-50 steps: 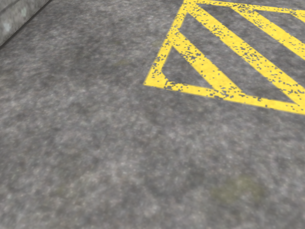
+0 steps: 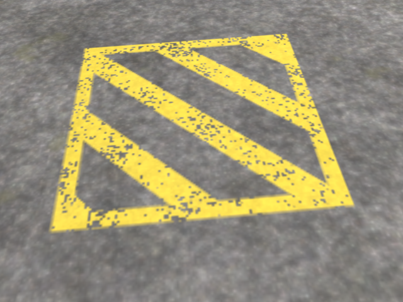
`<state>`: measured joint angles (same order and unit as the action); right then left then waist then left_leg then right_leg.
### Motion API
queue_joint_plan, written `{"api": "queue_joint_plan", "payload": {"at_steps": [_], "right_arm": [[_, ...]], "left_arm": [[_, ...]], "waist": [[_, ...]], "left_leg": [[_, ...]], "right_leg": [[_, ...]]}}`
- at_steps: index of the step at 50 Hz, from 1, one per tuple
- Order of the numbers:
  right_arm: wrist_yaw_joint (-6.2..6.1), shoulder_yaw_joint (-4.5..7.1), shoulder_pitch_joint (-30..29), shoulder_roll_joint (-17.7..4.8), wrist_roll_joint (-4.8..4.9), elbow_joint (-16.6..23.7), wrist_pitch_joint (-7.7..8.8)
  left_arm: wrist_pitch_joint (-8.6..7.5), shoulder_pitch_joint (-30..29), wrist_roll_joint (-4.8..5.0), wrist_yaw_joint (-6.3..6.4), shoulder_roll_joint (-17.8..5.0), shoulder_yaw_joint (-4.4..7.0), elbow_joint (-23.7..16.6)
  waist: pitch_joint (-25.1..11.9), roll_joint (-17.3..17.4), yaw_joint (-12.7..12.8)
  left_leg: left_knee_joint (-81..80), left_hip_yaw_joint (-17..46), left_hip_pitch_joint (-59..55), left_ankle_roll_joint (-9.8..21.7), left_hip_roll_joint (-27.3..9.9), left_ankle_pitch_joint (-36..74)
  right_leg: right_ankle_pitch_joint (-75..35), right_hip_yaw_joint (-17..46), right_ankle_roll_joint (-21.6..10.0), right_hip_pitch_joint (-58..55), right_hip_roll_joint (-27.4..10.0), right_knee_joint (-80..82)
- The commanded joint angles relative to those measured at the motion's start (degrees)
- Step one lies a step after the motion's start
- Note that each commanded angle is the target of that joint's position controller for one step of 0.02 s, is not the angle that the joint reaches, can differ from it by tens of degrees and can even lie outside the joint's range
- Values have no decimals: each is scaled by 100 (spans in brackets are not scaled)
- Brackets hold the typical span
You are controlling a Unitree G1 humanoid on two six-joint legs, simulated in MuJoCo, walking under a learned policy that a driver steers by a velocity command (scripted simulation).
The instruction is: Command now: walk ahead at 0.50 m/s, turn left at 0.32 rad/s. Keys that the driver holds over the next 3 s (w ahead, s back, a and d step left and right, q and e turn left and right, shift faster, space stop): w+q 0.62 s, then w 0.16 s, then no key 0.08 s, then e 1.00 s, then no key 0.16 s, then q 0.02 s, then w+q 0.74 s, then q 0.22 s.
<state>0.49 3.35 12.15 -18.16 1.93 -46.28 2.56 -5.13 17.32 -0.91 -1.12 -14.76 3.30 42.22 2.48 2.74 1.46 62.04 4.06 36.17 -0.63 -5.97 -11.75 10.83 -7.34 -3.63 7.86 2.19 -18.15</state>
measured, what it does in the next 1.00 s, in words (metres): walks ahead, turning left: left foot, then right foot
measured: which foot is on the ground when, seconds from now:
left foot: up 0.00-0.28, down 0.30-0.80, up 0.82-1.00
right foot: down 0.00-0.30, up 0.32-0.76, down 0.78-1.00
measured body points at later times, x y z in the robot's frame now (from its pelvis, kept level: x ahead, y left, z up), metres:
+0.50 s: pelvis +0.28 +0.08 +0.00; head +0.32 +0.10 +0.44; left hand +0.37 +0.39 -0.10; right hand +0.45 -0.17 -0.11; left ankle +0.29 +0.14 -0.75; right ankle +0.35 -0.09 -0.67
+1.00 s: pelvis +0.56 +0.11 +0.00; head +0.60 +0.12 +0.45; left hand +0.52 +0.39 -0.12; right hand +0.81 -0.07 -0.11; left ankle +0.51 +0.25 -0.69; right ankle +0.63 +0.04 -0.75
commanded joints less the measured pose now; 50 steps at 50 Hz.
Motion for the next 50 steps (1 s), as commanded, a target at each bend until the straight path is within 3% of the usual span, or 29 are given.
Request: {"api": "queue_joint_plan", "payload": {"at_steps": [1, 5, 9, 12, 13, 14, 15, 16, 17, 18, 19, 20, 21, 24, 26, 29, 32, 34, 36, 38, 39, 40, 41, 42, 43, 44, 45, 47, 50], "right_arm": [[7, 51, 43, -191, -36, 283, 0], [152, -42, -681, -16, -80, 517, 53], [296, -57, -1197, -43, -71, 851, 61], [361, 52, -964, -251, -57, 979, 27], [348, 145, -518, -411, -45, 914, 2], [298, 299, 275, -670, -30, 742, -14], [189, 495, 1201, -1076, -29, 533, -72], [116, 598, 1150, -1707, 6, 553, -62], [143, 477, 1275, -1357, -50, 750, 30], [153, 390, 1093, -1013, -100, 717, 101], [149, 345, 747, -852, -68, 747, 144], [141, 286, 358, -656, -58, 812, 151], [111, 230, 145, -512, -128, 911, 159], [36, 245, 99, -592, -124, 947, 169], [-44, 288, 240, -757, -107, 888, 154], [-121, 303, 452, -806, -62, 805, 82], [-144, 299, 754, -811, -45, 682, 29], [-158, 264, 910, -699, -45, 595, 12], [-166, 263, 924, -691, -81, 542, -5], [-144, 232, 791, -606, -107, 565, -23], [-118, 136, 744, -389, -161, 646, -12], [-125, 18, 1463, -58, -115, 684, 38], [-139, 3, 1694, -186, -46, 618, 68], [-153, 130, 1154, -696, -14, 638, 65], [-171, 151, 629, -755, -66, 748, 32], [-171, 145, 339, -685, -181, 864, 11], [-165, 159, 278, -609, -270, 909, -9], [-156, 62, 455, -213, -275, 857, -31], [-190, -36, 292, -20, -268, 887, -38]], "left_arm": [[-162, -313, -21, 82, -728, 206, -265], [-116, -144, 33, 153, -907, 257, -83], [53, 161, 144, 181, -1047, 327, 159], [205, 36, 184, 246, -1262, 385, 166], [261, -31, 195, 274, -1328, 397, 143], [302, -141, 220, 295, -1343, 386, 113], [268, -110, 168, 328, -1226, 321, 48], [122, 528, -54, 222, -297, 42, -237], [-129, 79, 141, 136, -620, 31, -307], [-265, -584, 368, 81, -968, 120, -489], [-337, -724, 331, 103, -925, 90, -543], [-346, -747, 162, 150, -927, 112, -481], [-296, -633, 75, 160, -983, 157, -453], [-105, -504, -1, 150, -800, 135, -454], [-45, -869, -17, 162, -643, 71, -579], [-69, -1543, 13, 122, -464, -13, -724], [-132, -1967, 112, 38, -543, -3, -827], [-187, -2020, 117, -28, -657, 32, -835], [-238, -1889, 109, -63, -765, 82, -811], [-284, -1167, 72, -24, -933, 195, -621], [-307, -405, -5, 10, -1151, 272, -516], [-283, 269, -120, 25, -1683, 405, -408], [-217, 576, 33, -47, -1450, 390, -165], [-197, 227, 124, -46, -1019, 253, -262], [-146, -199, 68, -34, -810, 163, -354], [-119, -472, 50, -54, -693, 88, -335], [-118, -611, 52, -62, -588, 37, -307], [-92, -737, 47, -62, -526, -8, -202], [31, -706, 84, 36, -1027, 152, -76]], "waist": [[-15, -566, -135], [256, -469, 154], [416, -439, 297], [17, -707, -3], [-291, -798, -277], [-717, -742, -747], [-1219, -366, -1184], [-1625, 1270, -447], [-2520, 639, -794], [-1700, 282, -936], [-1119, -122, -687], [-738, -331, -430], [-636, -214, -229], [-472, -140, -43], [-303, -120, -129], [-236, 103, -412], [-246, 214, -610], [-254, 261, -638], [-219, 391, -534], [-483, 437, -119], [-1185, 207, 245], [-2082, -1065, 163], [-2213, -2009, 178], [-1382, -1186, 278], [-893, -688, 220], [-526, -512, 60], [-463, -545, -105], [-529, -808, -304], [-869, -934, -285]], "left_leg": [[-675, 289, 327, -69, -129, 937], [-1990, -200, 163, 27, -22, 1768], [-2564, -467, 499, 278, 67, 1306], [-2608, -922, -159, 594, 506, 468], [-2561, -1066, -752, 733, 739, 190], [-2825, -1101, -1890, 927, 978, 322], [-3045, -393, -3600, 1191, 746, 461], [-3348, 2760, -5615, 2280, -814, -196], [-4348, 4592, -6160, 2675, -1315, -1090], [-4574, 3770, -5672, 2294, -1176, -779], [-4556, 3032, -4826, 2069, -924, -239], [-4572, 2448, -4004, 1911, -687, 471], [-4676, 2082, -3462, 1865, -515, 1039], [-4888, 1561, -2672, 1873, -307, 1884], [-4932, 1229, -2327, 1765, -115, 2006], [-4803, 940, -2063, 1417, 239, 1465], [-4651, 1217, -2249, 1299, 103, 931], [-4360, 1480, -2718, 1250, -107, 782], [-4097, 1719, -3080, 1184, -319, 1038], [-3385, 1610, -3149, 1013, -104, 2110], [-2216, 1334, -2738, 836, 174, 2012], [-197, 727, -1045, 348, 985, 395], [969, 626, 116, 131, 1266, -2215], [1415, 857, 487, 107, 985, -2022], [1428, 650, 376, 59, 784, -1685], [1121, 405, 239, -7, 595, -1493], [661, 295, -44, -37, 361, -1331], [-280, 79, -620, -162, 330, -1143], [-1525, -133, -1233, -332, 522, -625]], "right_leg": [[-1491, 594, -768, -151, -1551, 1129], [-1511, -2, -615, -338, -1551, 1261], [-2053, -226, -533, -1238, -1818, 904], [-4498, -429, -346, -1623, -1857, -44], [-5297, -488, -269, -1603, -1808, -747], [-5375, -603, -114, -1217, -1638, -1845], [-4024, -599, 140, -15, -1392, -3445], [1740, -226, 576, 2711, -221, -5610], [2436, 1225, 510, 3485, 102, -6387], [1876, 1388, 356, 3955, -237, -6258], [1342, 1341, 269, 3831, -499, -5726], [1073, 1299, 302, 3486, -685, -5206], [867, 1336, 345, 3051, -802, -4931], [616, 1161, 600, 2673, -820, -4236], [48, 1035, 765, 2680, -720, -3481], [-1192, 969, 823, 2265, -433, -2064], [-1675, 1004, 786, 1994, -252, -1369], [-1572, 1110, 647, 2037, -290, -1097], [-1128, 1106, 437, 1961, -317, -996], [-915, 884, 126, 986, -204, -668], [-975, 1367, -218, -308, -751, -875], [-1035, 3351, -1127, -2404, -1993, -901], [-423, 5073, -1571, -2797, -2605, -147], [-359, 4582, -1340, -2111, -2454, -64], [-1212, 3644, -1140, -1351, -2220, -119], [-2329, 3047, -1102, -630, -1960, -78], [-3084, 2636, -1007, -240, -1722, -50], [-4037, 2074, -920, 165, -1302, 26], [-4669, 1788, -1001, 286, -1206, -40]]}}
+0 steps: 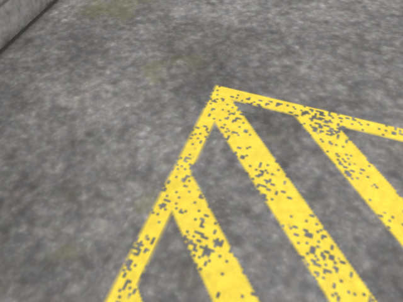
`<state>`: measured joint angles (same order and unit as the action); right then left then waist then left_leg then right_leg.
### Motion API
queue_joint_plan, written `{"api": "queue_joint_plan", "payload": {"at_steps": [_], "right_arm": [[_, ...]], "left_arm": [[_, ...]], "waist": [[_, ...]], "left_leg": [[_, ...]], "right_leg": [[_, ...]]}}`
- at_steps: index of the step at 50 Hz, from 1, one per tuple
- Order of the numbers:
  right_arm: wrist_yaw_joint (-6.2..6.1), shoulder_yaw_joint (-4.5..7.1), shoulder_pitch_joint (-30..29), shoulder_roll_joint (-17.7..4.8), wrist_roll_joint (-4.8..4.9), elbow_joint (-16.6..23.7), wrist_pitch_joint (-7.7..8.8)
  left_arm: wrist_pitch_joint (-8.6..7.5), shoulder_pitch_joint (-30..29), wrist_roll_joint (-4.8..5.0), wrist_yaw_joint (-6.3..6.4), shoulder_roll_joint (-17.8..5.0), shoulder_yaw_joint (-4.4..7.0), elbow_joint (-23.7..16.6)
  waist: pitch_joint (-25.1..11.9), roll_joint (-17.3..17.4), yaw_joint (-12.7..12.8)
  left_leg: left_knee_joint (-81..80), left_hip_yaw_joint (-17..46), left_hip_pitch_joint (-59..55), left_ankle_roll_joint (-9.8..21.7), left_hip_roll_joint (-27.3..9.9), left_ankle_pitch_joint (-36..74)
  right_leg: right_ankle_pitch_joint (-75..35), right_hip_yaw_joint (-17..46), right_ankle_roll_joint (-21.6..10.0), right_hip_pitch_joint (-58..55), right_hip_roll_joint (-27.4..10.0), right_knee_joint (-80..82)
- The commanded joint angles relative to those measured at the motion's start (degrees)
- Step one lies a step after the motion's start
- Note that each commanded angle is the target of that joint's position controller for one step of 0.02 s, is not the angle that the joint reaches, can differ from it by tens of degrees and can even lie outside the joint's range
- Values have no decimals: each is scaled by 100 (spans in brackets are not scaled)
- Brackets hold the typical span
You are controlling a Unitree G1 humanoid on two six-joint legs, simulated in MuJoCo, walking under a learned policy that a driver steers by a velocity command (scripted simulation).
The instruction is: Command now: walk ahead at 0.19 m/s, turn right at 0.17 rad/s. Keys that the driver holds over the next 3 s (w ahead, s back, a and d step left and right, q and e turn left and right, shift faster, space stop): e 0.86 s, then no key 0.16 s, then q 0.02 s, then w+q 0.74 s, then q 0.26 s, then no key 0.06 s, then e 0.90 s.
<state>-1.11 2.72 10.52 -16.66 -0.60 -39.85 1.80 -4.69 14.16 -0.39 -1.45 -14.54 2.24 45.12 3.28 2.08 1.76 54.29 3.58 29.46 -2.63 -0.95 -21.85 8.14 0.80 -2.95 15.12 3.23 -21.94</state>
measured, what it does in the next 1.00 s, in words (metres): steps on the spot, turning right: left foot, then right foot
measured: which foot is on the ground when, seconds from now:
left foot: up 0.00-0.18, down 0.20-0.62, up 0.64-1.00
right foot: down 0.00-0.20, up 0.22-0.58, down 0.60-1.00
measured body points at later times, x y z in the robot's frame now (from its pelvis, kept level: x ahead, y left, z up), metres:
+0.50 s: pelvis +0.08 +0.02 +0.00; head +0.12 +0.01 +0.45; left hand +0.29 +0.26 -0.11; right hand +0.16 -0.29 -0.10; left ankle +0.14 +0.13 -0.74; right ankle +0.06 -0.12 -0.70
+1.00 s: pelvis +0.08 -0.02 +0.00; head +0.10 -0.05 +0.45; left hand +0.37 +0.14 -0.08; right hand +0.07 -0.34 -0.11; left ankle +0.17 +0.10 -0.71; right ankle +0.05 -0.11 -0.74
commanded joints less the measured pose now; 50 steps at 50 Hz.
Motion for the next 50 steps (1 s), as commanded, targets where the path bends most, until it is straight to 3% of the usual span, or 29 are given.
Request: {"api": "queue_joint_plan", "payload": {"at_steps": [1, 3, 6, 9, 10, 11, 12, 13, 14, 15, 16, 18, 21, 23, 26, 29, 30, 31, 32, 33, 34, 35, 36, 37, 39, 44, 50], "right_arm": [[-44, 42, 345, -243, 6, 249, 19], [-65, 84, 68, -376, 41, 298, -47], [-71, 115, -356, -422, 55, 437, -100], [-30, 185, -190, -491, 64, 403, 8], [-50, 242, -56, -686, 1, 397, 54], [-120, 318, 153, -1047, -97, 447, 33], [-93, 358, 181, -1141, -194, 383, -49], [-75, 296, 132, -843, -118, 432, -56], [-69, 217, -85, -578, -94, 465, -42], [-61, 193, -372, -508, -66, 502, -47], [-58, 188, -550, -499, -15, 496, -56], [-75, 216, -572, -593, -64, 415, -90], [-135, 273, -488, -699, -57, 324, -142], [-132, 324, -510, -835, -31, 289, -172], [-83, 380, -448, -990, 39, 194, -193], [-65, 404, -551, -1030, 197, 105, -194], [-53, 377, -298, -883, 207, -23, -189], [-19, 307, -72, -594, 46, -54, -186], [-40, 219, -445, -414, -152, 327, -179], [-90, 301, -853, -663, -75, 376, -166], [-106, 350, -820, -760, 54, 331, -189], [-149, 381, -622, -757, 61, 189, -219], [-190, 407, -537, -806, 16, 118, -247], [-190, 415, -475, -789, -13, 96, -244], [-154, 397, -355, -679, 27, 85, -208], [-96, 312, -572, -524, 61, 148, -165], [28, 282, -509, -564, 119, 154, -110]], "left_arm": [[52, -332, 69, 101, -1203, 317, -346], [167, -220, 148, 151, -1283, 357, -305], [310, -134, 202, 211, -1226, 366, -262], [430, -384, 242, 291, -1129, 356, -355], [443, -304, 205, 309, -939, 304, -396], [436, -134, 64, 298, -575, 199, -476], [427, 239, 116, 305, -549, 184, -584], [445, 357, 91, 308, -1016, 309, -460], [506, 280, 154, 310, -1234, 415, -388], [613, 325, 168, 349, -1188, 445, -300], [700, 274, 151, 371, -1154, 449, -330], [770, 120, 162, 343, -886, 380, -462], [760, -204, 156, 267, -711, 299, -714], [753, -342, 144, 199, -687, 265, -837], [784, -387, 140, 108, -826, 304, -946], [817, -94, 129, 33, -854, 365, -896], [816, 67, 101, 60, -972, 425, -842], [803, 201, 102, 148, -1465, 564, -884], [751, 136, -6, 185, -2034, 646, -1072], [622, 264, -167, 143, -1744, 579, -1080], [522, 29, -150, 141, -1589, 516, -1059], [487, -327, -24, 178, -1434, 493, -1087], [496, -541, 86, 213, -1267, 428, -1128], [514, -608, 99, 251, -1213, 389, -1150], [545, -548, 60, 297, -1174, 369, -1173], [599, -429, 77, 368, -1294, 419, -1178], [662, -505, 32, 273, -1214, 349, -1128]], "waist": [[-1029, -866, -261], [-1030, -827, -166], [-826, -884, -73], [-727, -898, -336], [-848, -699, -339], [-1203, 310, -265], [-1330, 1485, -94], [-1278, 1018, -186], [-1069, 654, -143], [-948, 435, -36], [-812, 476, -23], [-656, 578, -44], [-802, 671, -187], [-910, 701, -245], [-912, 748, -269], [-840, 669, -19], [-830, 419, 3], [-794, -812, -104], [-696, -2166, -59], [-1031, -1430, 326], [-857, -1145, 129], [-746, -878, -64], [-691, -886, -137], [-721, -954, -197], [-865, -928, -231], [-845, -1001, -83], [-760, -1110, 29]], "left_leg": [[-980, -101, -676, -145, 104, 685], [-1313, -40, -758, -146, 192, 1022], [-1782, 80, -792, -97, 264, 996], [-3081, 92, -1468, 112, 257, 1641], [-3364, 327, -2079, 320, -204, 2268], [-3244, 1250, -2908, 796, -1419, 3779], [-3336, 2419, -3163, 1778, -2345, 4480], [-3426, 2465, -3018, 2035, -2355, 4146], [-3384, 1868, -2813, 1825, -2003, 3884], [-3389, 1370, -2597, 1595, -1687, 3530], [-3438, 1110, -2388, 1525, -1591, 3392], [-3591, 578, -2023, 1527, -1345, 3399], [-3608, 251, -2212, 1615, -1421, 3406], [-3596, 91, -2180, 1624, -1516, 3417], [-3495, 3, -2226, 1577, -1670, 3233], [-3006, -249, -2010, 1188, -1609, 2660], [-2560, -504, -1668, 835, -1396, 2062], [-1271, -1116, -665, 253, -868, 743], [79, -1048, 897, -196, 27, -1597], [1006, -166, 949, -155, 35, -1729], [1232, 15, 943, -52, -63, -1247], [1142, 66, 948, -34, -127, -742], [1031, 96, 919, -72, -148, -433], [1099, 60, 673, -125, -74, -186], [963, 38, 488, -190, 59, 112], [-461, 126, 226, -284, 146, 283], [-1469, -14, -757, -149, 144, 52]], "right_leg": [[-4195, 997, -1050, -447, -1314, 331], [-3488, 1132, -980, -446, -1321, 304], [-2303, 1505, -885, -391, -1299, 186], [-1225, 1886, -587, -261, -1053, -228], [-629, 1824, -328, 50, -823, -604], [1049, 1260, -10, 723, -333, -1800], [3184, 496, 289, 1729, 246, -2797], [3120, 565, 507, 1907, -93, -3895], [2743, 574, 614, 2015, -197, -4388], [2420, 544, 725, 1999, -299, -4518], [2135, 512, 820, 2004, -377, -4550], [1758, 236, 927, 1759, -381, -4285], [1492, 72, 937, 1522, -516, -3437], [1358, -56, 852, 1129, -569, -2866], [1269, -250, 674, 739, -533, -2215], [489, -484, 309, -8, -371, -900], [-20, -341, 114, -538, -289, -393], [-1552, 950, -273, -1303, -1155, 95], [-2942, 2862, -1440, -1561, -2507, 159], [-2400, 2904, -1817, -1308, -2524, 319], [-1952, 2393, -1525, -1116, -2181, 342], [-1494, 2031, -1176, -1013, -1847, 301], [-1440, 1883, -1005, -927, -1715, 283], [-1630, 1762, -970, -736, -1575, 268], [-1727, 1687, -987, -762, -1437, 243], [-1135, 1983, -987, -923, -1372, 142], [-1228, 2353, -1024, -519, -1384, -49]]}}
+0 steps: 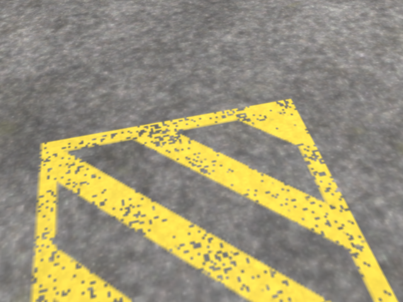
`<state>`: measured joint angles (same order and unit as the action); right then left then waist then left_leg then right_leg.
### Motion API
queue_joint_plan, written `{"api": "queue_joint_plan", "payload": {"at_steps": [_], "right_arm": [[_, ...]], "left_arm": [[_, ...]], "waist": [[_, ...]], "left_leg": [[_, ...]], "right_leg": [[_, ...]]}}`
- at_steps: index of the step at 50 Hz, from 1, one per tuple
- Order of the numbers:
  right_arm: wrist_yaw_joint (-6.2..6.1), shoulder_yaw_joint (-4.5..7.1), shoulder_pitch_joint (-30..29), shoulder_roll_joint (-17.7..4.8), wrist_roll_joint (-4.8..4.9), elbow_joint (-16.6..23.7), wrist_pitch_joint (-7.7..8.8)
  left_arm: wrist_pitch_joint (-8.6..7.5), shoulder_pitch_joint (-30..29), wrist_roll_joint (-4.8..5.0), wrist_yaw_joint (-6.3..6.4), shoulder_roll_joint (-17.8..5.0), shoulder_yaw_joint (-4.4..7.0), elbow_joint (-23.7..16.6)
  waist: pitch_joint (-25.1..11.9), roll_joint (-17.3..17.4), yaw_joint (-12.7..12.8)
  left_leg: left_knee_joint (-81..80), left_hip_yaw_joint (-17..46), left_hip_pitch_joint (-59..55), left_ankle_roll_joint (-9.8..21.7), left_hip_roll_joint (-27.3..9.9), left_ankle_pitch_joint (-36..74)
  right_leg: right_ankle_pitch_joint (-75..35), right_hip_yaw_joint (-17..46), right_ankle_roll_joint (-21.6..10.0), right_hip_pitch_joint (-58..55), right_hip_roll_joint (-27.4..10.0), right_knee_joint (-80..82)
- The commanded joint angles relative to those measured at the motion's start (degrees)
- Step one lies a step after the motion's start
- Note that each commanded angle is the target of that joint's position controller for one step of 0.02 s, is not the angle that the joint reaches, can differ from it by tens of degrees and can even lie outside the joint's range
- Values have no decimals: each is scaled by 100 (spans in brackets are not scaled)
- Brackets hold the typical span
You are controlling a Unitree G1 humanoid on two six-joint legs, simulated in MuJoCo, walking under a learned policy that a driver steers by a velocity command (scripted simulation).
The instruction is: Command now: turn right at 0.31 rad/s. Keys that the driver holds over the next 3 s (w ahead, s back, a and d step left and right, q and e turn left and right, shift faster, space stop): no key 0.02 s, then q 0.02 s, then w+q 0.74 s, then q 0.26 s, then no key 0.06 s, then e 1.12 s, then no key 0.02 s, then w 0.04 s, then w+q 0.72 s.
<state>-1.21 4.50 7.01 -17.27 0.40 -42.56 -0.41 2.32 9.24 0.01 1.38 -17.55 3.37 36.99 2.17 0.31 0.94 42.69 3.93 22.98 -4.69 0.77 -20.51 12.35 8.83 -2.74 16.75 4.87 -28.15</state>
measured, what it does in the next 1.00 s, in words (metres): walks ahead, turning left: left foot, then right foot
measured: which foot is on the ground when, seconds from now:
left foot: up 0.00-0.06, down 0.08-0.40, up 0.42-0.84, down 0.86-1.00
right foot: down 0.00-0.10, up 0.12-0.38, down 0.40-0.84, up 0.86-1.00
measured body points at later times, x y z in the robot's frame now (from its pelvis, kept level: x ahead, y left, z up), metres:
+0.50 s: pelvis +0.09 -0.01 +0.00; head +0.10 -0.02 +0.45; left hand +0.17 +0.29 -0.09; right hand +0.21 -0.28 -0.12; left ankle +0.03 +0.13 -0.68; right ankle +0.08 -0.12 -0.74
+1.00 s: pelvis +0.30 +0.11 -0.01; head +0.35 +0.15 +0.43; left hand +0.25 +0.41 -0.13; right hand +0.59 -0.04 -0.10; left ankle +0.34 +0.21 -0.74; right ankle +0.29 -0.07 -0.64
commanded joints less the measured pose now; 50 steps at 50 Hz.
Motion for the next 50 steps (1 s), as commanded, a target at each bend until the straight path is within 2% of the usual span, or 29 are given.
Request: {"api": "queue_joint_plan", "payload": {"at_steps": [1, 3, 4, 5, 6, 7, 9, 11, 14, 18, 19, 20, 21, 22, 23, 24, 26, 32, 38, 40, 41, 42, 43, 44, 45, 46, 47, 48, 50], "right_arm": [[62, 96, -99, -484, 22, 415, 133], [142, -3, 330, -235, -49, 243, 197], [150, -23, 371, -338, -148, 201, 208], [123, 22, 351, -753, -164, 272, 191], [127, 66, 396, -914, -167, 179, 180], [118, 96, 371, -959, -91, 248, 185], [35, 96, 695, -1024, -28, 130, 225], [-26, 88, 840, -932, 79, 87, 271], [-82, 108, 912, -865, 113, 110, 211], [-73, 132, 814, -864, 138, 298, 103], [-58, 86, 807, -682, 121, 343, 120], [-30, -19, 660, -324, 88, 429, 157], [-13, -162, 688, 172, 124, 699, 235], [-27, -60, 563, -287, 204, 860, 306], [-4, 39, 610, -606, 214, 747, 323], [35, 70, 766, -625, 179, 595, 310], [111, 57, 690, -475, 133, 554, 317], [278, -77, 28, -145, 111, 935, 327], [518, -144, -813, -113, 127, 1352, 344], [543, -28, -595, -352, 83, 1382, 318], [531, 92, 1, -580, 53, 1257, 299], [470, 262, 942, -877, 50, 1032, 280], [322, 386, 1641, -1213, 41, 894, 195], [262, 376, 1191, -1837, -87, 1084, 241], [268, 323, 1421, -1426, -71, 1256, 243], [296, 235, 1055, -1187, -58, 1188, 276], [291, 196, 761, -991, 52, 1129, 291], [262, 165, 475, -880, 79, 1163, 278], [241, 154, 188, -877, -67, 1197, 263]], "left_arm": [[-31, -62, 9, -18, -880, 213, -300], [-45, -146, 18, -11, -426, 24, -209], [-94, 174, -91, -30, -197, -57, -65], [-147, 581, -237, -59, -167, -72, 3], [-212, 202, -157, -30, -389, 5, -174], [-287, -280, -73, -1, -745, 96, -229], [-392, -515, 16, -17, -816, 193, -242], [-532, -407, 54, -101, -586, 160, -194], [-752, -596, 56, -209, -177, 59, -166], [-822, -42, 180, -223, -318, 167, 62], [-809, 292, 183, -172, -457, 226, 147], [-795, 1005, 165, -90, -654, 290, 261], [-746, 1493, -2, -54, -1223, 397, 331], [-753, 1368, -89, -113, -1332, 445, 409], [-795, 1060, -34, -113, -912, 324, 349], [-820, 862, -1, -105, -650, 245, 339], [-819, 706, -18, -91, -489, 182, 383], [-829, 815, -49, -93, -604, 191, 558], [-723, 1149, 105, -77, -901, 255, 841], [-636, 1104, 114, -38, -1092, 303, 839], [-574, 1076, 110, 2, -1173, 324, 812], [-556, 1006, 134, 36, -1145, 303, 749], [-615, 1091, 47, 39, -937, 218, 596], [-740, 1900, -189, -79, -121, -56, 290], [-849, 1441, -42, -140, -854, 62, 396], [-846, 819, 142, -131, -962, 104, 166], [-837, 678, 82, -59, -852, 67, 133], [-786, 676, -8, 11, -840, 85, 183], [-611, 882, -56, 43, -860, 111, 211]], "waist": [[-644, -913, 64], [-857, -701, -233], [-897, -329, -91], [-873, 677, 263], [-490, 1283, 128], [72, 1186, -167], [323, 1182, -314], [217, 949, -277], [-7, 909, -332], [-250, 847, 33], [-401, 708, 189], [-685, 348, 523], [-992, -1086, 570], [-437, -1286, 469], [31, -982, 334], [193, -868, 217], [327, -745, 160], [367, -500, 250], [536, -384, 355], [178, -577, 70], [-235, -665, -279], [-765, -551, -798], [-1276, 41, -1069], [-2236, 1589, -133], [-3231, 705, -764], [-2267, 463, -682], [-1424, -15, -430], [-1008, -99, -224], [-793, 84, 99]], "left_leg": [[-641, -72, -276, 107, -23, 17], [-2201, -139, -1379, 282, -154, 1264], [-2282, 271, -1942, 432, -539, 1609], [-2334, 1225, -2084, 860, -1267, 1619], [-2839, 2113, -1422, 1583, -1638, -492], [-3279, 2528, -1116, 1771, -1675, -1693], [-3495, 2770, -1300, 1813, -1704, -1688], [-3393, 2471, -1701, 1691, -1482, -1177], [-3199, 1826, -1528, 1569, -962, -324], [-2777, 1844, -648, 1457, -689, -285], [-2458, 1779, -173, 1271, -551, -406], [-1511, 1489, 688, 965, -275, -830], [191, 581, 1787, 634, 321, -1207], [1274, 504, 2459, 581, -103, -1261], [1783, 577, 2686, 614, -319, -792], [1974, 525, 2684, 604, -387, -352], [2076, 453, 2662, 573, -556, 375], [990, 0, 2258, 347, -595, 1742], [-507, -624, 1554, 732, -415, 1894], [-631, -952, 881, 984, -11, 1412], [-681, -1081, 101, 1119, 264, 1286], [-1034, -1004, -1320, 1325, 438, 1838], [-1074, -22, -3072, 1593, -174, 2824], [-1195, 3270, -4919, 2845, -2099, 4153], [-1718, 3824, -4780, 3035, -2247, 3848], [-1830, 2825, -4027, 2715, -1943, 4062], [-1920, 2113, -3043, 2423, -1555, 4097], [-2043, 1733, -2252, 2246, -1334, 4124], [-2364, 1422, -1123, 2213, -1124, 4302]], "right_leg": [[-1728, 1605, -1009, -690, -1515, 498], [-835, 1288, -641, -420, -1239, 401], [279, 934, -297, -40, -907, 191], [1549, 167, 25, 382, -244, -666], [1648, -416, 233, 750, -94, -840], [1469, -547, 343, 947, -200, -1268], [1689, -495, 428, 1524, -329, -2105], [1382, -465, 408, 1739, -462, -2027], [982, -759, 435, 927, -253, -893], [-275, -889, 382, -885, -155, 746], [-332, -817, 335, -1640, -367, 770], [134, -184, 152, -2700, -1064, 806], [1840, 1707, -443, -3280, -2380, 1350], [2921, 2854, -969, -2574, -3028, 1773], [2938, 2478, -938, -2304, -2771, 1852], [2336, 1853, -765, -2178, -2457, 1880], [832, 800, -577, -1972, -2126, 1952], [-1179, -830, -611, -1481, -1798, 2098], [-2267, -1553, -461, -1834, -2023, 1879], [-4667, -1801, -320, -2126, -2019, 1028], [-5667, -1891, -223, -2105, -1949, 107], [-5625, -1987, -27, -1536, -1768, -1122], [-3317, -1926, 279, -92, -1436, -2853], [2626, -1316, 617, 2132, -295, -5169], [2546, -160, 582, 2054, -362, -5719], [2011, -209, 523, 2353, -607, -5525], [1568, -349, 522, 2395, -824, -5017], [1308, -403, 568, 2197, -964, -4664], [1025, -409, 637, 1507, -992, -4317]]}}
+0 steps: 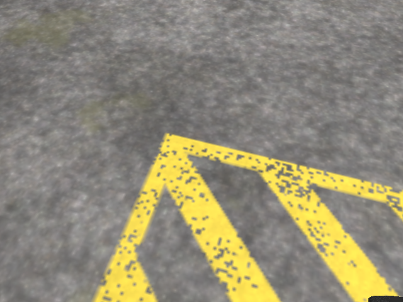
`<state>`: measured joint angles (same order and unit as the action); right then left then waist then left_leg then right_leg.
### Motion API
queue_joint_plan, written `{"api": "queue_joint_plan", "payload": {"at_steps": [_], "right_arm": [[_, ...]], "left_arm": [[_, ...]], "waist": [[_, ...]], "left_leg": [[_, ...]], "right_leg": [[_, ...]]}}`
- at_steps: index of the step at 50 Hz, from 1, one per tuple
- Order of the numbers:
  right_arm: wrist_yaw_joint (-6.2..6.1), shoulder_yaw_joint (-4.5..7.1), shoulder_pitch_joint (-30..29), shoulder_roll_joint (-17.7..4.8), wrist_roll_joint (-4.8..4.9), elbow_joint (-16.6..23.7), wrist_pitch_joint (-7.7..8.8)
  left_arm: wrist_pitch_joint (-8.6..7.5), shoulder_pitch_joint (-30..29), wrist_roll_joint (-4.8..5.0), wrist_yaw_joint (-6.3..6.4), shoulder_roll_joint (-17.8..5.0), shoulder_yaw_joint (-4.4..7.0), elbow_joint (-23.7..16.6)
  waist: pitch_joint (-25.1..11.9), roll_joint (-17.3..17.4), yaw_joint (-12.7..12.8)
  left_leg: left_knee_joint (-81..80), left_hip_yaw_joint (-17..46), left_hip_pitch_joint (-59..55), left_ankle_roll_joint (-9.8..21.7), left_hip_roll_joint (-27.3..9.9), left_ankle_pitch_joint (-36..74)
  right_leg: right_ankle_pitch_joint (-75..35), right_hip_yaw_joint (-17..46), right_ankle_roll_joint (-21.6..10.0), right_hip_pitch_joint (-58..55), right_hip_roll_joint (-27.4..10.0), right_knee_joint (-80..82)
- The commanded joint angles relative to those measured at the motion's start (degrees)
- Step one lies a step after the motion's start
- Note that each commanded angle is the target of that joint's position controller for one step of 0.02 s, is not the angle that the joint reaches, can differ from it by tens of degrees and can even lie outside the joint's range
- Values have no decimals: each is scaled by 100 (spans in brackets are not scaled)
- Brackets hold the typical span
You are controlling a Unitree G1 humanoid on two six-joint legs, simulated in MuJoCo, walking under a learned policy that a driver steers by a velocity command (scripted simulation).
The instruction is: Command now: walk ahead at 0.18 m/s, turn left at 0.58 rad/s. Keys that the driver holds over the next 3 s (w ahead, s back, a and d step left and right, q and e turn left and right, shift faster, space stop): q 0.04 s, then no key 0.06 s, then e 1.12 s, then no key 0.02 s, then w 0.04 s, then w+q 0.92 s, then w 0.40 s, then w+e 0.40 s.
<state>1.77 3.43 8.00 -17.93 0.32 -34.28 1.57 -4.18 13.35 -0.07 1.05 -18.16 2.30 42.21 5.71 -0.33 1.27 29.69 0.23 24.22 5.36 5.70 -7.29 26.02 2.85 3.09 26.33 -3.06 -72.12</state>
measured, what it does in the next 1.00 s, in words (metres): walks ahead, turning right: right foot, then left foot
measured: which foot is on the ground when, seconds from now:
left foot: down 0.00-0.38, up 0.40-0.64, down 0.66-1.00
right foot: up 0.00-0.30, down 0.32-0.66, up 0.68-1.00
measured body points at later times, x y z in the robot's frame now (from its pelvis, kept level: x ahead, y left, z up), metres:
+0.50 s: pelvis +0.12 -0.03 +0.01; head +0.15 -0.04 +0.45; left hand +0.27 +0.24 -0.09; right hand +0.27 -0.31 -0.10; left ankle +0.08 +0.07 -0.69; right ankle +0.17 -0.16 -0.73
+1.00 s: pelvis +0.12 +0.01 +0.02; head +0.16 +0.01 +0.47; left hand +0.35 +0.22 -0.09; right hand +0.15 -0.29 -0.08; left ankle +0.13 +0.10 -0.73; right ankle +0.07 -0.14 -0.67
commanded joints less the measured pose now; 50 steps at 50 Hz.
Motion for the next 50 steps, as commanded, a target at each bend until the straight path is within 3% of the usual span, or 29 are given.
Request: {"api": "queue_joint_plan", "payload": {"at_steps": [1, 4, 6, 10, 13, 15, 16, 17, 18, 19, 20, 22, 23, 25, 26, 28, 30, 32, 33, 34, 35, 36, 37, 38, 40, 42, 44, 50], "right_arm": [[-69, 272, 50, -830, -77, 317, 80], [-153, 260, 74, -851, -42, 142, 62], [-217, 208, 74, -765, -16, 30, -1], [-239, 28, 110, -437, -134, -231, -33], [-153, -2, 175, -489, -212, -465, 13], [-152, 16, 145, -600, -108, -562, -14], [-180, 32, 343, -645, -57, -637, -31], [-219, 45, 621, -659, -124, -653, -11], [-256, 56, 962, -634, -156, -664, 3], [-314, 50, 672, -595, -177, -632, -23], [-350, 41, 367, -473, -159, -516, -78], [-371, 58, -28, -377, -68, -341, -207], [-357, 93, -60, -438, -36, -309, -244], [-349, 91, 59, -361, -2, -345, -269], [-348, 76, 65, -293, 11, -380, -258], [-288, 48, 144, -173, 39, -432, -213], [-199, 74, 342, -208, 63, -480, -170], [-177, 163, 709, -332, 15, -607, -157], [-227, 285, 855, -773, -79, -575, -181], [-234, 410, 604, -1356, -280, -501, -232], [-245, 319, 357, -1087, -418, -309, -153], [-284, 220, -42, -751, -355, -225, -97], [-307, 180, -305, -601, -227, -184, -61], [-339, 152, -379, -513, -123, -183, -33], [-407, 106, -173, -442, -118, -230, -54], [-462, 118, 135, -467, -141, -304, -117], [-487, 165, 383, -588, -138, -378, -176], [-362, 312, 216, -911, -77, -379, -236]], "left_arm": [[95, 557, -77, 89, -683, 192, -286], [180, 447, -123, 142, -498, 135, -318], [209, 257, -109, 131, -420, 101, -348], [195, -234, -11, 21, -265, 26, -392], [186, -454, 18, -28, -430, 85, -490], [179, -405, 0, -48, -531, 139, -553], [173, -452, -27, -50, -652, 167, -618], [178, -511, -44, -23, -924, 226, -712], [224, -542, -20, -21, -1146, 300, -733], [283, -278, 52, -36, -956, 314, -709], [326, -64, 49, -34, -776, 273, -656], [314, 259, -32, -23, -802, 289, -635], [274, 257, -49, -4, -925, 339, -662], [313, -174, 62, 64, -958, 405, -752], [396, -308, 113, 92, -913, 419, -785], [581, -410, 107, 129, -905, 455, -843], [685, -461, 117, 139, -911, 489, -902], [724, -539, 190, 156, -811, 469, -955], [711, -338, 132, 142, -576, 406, -947], [634, -311, 96, 127, -349, 361, -1135], [549, -259, 23, 131, -810, 496, -1057], [559, -130, 84, 121, -1013, 593, -883], [618, 96, 81, 149, -920, 596, -690], [666, 181, 56, 179, -835, 582, -608], [688, 85, 95, 165, -684, 535, -669], [676, -234, 160, 134, -566, 472, -851], [677, -445, 148, 94, -477, 415, -991], [723, -605, 107, -69, -355, 308, -1221]], "waist": [[-1162, 206, 132], [-1294, 287, 135], [-1395, 396, 69], [-1315, 534, -177], [-1046, 622, -271], [-924, 594, -154], [-866, 438, -179], [-962, 27, -374], [-1180, -619, -619], [-1260, -839, -319], [-1238, -1094, -179], [-1174, -1378, 84], [-1236, -1210, 123], [-1249, -767, -105], [-1243, -757, -125], [-1351, -943, -116], [-1414, -1069, -156], [-1346, -927, -341], [-1224, -128, -267], [-892, 1684, -102], [-782, 1263, -141], [-632, 746, 48], [-527, 560, 160], [-508, 579, 119], [-551, 653, -22], [-590, 736, -233], [-666, 777, -397], [-723, 868, -434]], "left_leg": [[-1095, 1674, -973, 1241, -1576, 3257], [-1016, 1355, -799, 1165, -1432, 3655], [-958, 1187, -913, 992, -1334, 3322], [-1084, 988, -913, 763, -1346, 2269], [-974, 1136, -1086, 786, -1576, 1989], [-623, 1177, -1296, 646, -1565, 1803], [-457, 1161, -1379, 439, -1426, 1475], [-120, 991, -1309, 199, -1118, 964], [158, 536, -990, -84, -601, 224], [596, 122, -784, -347, -285, -426], [983, 7, -426, -502, -132, -1058], [2037, 276, 344, -559, -4, -2774], [2746, 501, 586, -606, -94, -3075], [2405, 570, 548, -711, -304, -2596], [1932, 462, 382, -788, -286, -2317], [1295, 291, -199, -888, -151, -1788], [527, 226, -659, -856, -112, -1285], [-663, 123, -1498, -662, -192, -435], [-1115, 1060, -2017, -295, -1183, -671], [-1642, 2824, -1634, 607, -2563, -482], [-1699, 3095, -1244, 1076, -2932, -312], [-1568, 2474, -1117, 914, -2621, -163], [-1464, 1864, -1206, 630, -2203, -122], [-1377, 1526, -1410, 519, -2051, 141], [-1287, 957, -1562, 590, -1893, 1085], [-1249, 728, -2063, 691, -1928, 1385], [-1220, 698, -2498, 786, -2093, 1579], [-1220, 181, -2281, 868, -2322, 1891]], "right_leg": [[-410, 133, 129, 403, -167, 273], [-869, 68, 287, 406, -44, 991], [-1368, 74, 310, 388, -65, 1525], [-2262, 108, 201, -253, -192, 2825], [-1808, 78, 2, -518, -101, 3413], [-1769, -85, -209, -722, 60, 4113], [-2629, 32, -338, -873, 11, 4538], [-4254, 448, -500, -1176, -314, 4398], [-4682, 899, -857, -1541, -567, 4288], [-4382, 1323, -1182, -1642, -754, 4475], [-4089, 1919, -1503, -1762, -1071, 4703], [-4071, 2786, -1945, -2048, -1498, 5095], [-4181, 2852, -1980, -2137, -1567, 5122], [-3987, 2256, -1557, -1981, -1149, 5005], [-3813, 2068, -1390, -1887, -939, 5001], [-3657, 1918, -1288, -1614, -675, 4990], [-3180, 1997, -1231, -1454, -583, 4978], [-2016, 1925, -920, -888, -290, 4788], [-691, 1519, -571, -70, 139, 3993], [751, 555, -253, 950, 1035, 2680], [878, 815, -121, 934, 600, 1383], [505, 824, -111, 905, 546, 871], [136, 751, -32, 956, 505, 682], [-194, 712, 59, 1093, 464, 453], [-464, 471, 234, 1077, 465, 119], [-600, 307, 361, 1297, 366, 521], [-559, 225, 451, 1340, 244, 1015], [-389, -294, 323, 369, -26, 2314]]}}
Next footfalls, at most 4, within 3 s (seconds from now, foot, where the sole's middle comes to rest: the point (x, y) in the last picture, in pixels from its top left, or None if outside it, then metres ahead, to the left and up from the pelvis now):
0.32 right None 0.21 -0.16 -0.76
0.66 left None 0.17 0.10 -0.76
1.16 right None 0.10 -0.14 -0.76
1.70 left None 0.35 0.02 -0.76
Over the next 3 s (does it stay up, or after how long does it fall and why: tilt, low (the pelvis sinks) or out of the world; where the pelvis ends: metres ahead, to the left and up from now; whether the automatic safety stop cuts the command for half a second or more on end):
stays up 0.91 -0.08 0.02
